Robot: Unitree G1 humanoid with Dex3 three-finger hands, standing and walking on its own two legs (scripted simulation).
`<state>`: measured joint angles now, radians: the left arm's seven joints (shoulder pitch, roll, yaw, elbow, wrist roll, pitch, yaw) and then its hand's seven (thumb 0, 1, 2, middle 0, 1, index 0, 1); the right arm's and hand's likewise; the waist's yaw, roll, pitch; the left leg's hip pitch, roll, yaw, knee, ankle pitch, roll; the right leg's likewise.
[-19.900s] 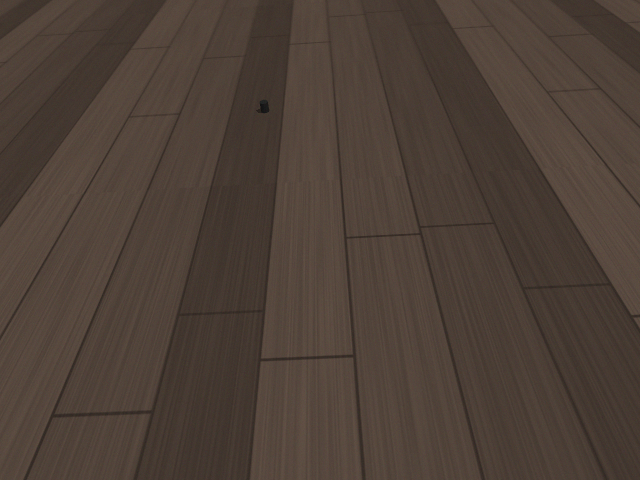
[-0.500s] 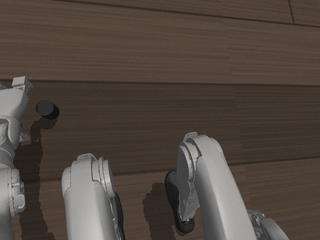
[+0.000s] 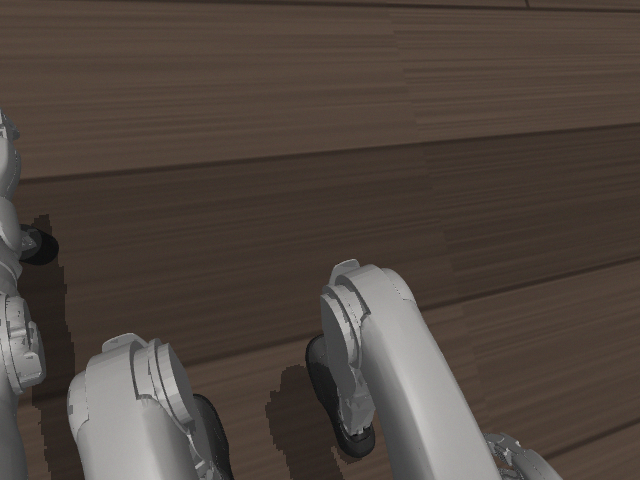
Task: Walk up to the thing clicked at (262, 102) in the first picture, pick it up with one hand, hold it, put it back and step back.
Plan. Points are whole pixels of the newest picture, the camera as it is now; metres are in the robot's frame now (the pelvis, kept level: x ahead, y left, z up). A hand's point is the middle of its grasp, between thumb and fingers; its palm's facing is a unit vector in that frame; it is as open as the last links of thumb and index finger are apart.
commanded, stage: approach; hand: left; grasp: from above
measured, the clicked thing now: (30, 245) +0.47 +0.30 -0.29
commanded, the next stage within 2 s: close in in 0.26 s
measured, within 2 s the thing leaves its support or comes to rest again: neither
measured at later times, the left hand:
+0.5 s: hand out of the picture +0.46 +0.30 -0.17, palm faces -0.33 -0.06 -0.94, open 14.2 cm
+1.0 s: hand (26, 249) +0.46 +0.29 -0.24, palm faces -0.46 -0.11 -0.88, open 14.1 cm
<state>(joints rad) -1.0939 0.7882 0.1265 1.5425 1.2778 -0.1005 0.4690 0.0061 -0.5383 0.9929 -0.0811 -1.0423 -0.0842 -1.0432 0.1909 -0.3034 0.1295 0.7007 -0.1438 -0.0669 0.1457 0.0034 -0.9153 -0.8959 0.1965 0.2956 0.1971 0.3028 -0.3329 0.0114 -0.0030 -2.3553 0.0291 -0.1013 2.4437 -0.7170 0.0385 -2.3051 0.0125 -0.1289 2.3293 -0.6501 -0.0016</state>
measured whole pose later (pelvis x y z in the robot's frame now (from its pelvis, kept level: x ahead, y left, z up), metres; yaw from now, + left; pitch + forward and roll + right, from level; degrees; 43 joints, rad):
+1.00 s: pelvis +0.00 +0.00 -0.01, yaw -2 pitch +32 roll -11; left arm -1.01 0.90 0.12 1.58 1.31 -0.31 0.53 0.00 -0.50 0.95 -0.08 -1.04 -0.09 -1.03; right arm 0.18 -0.32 0.20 0.71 -0.20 -0.11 0.17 0.01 -0.90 -0.90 0.20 0.30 0.20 0.30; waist -0.33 -0.08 0.10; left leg -2.36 0.02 -0.15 2.51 -0.72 0.03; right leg -2.29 0.01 -0.17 2.37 -0.65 0.00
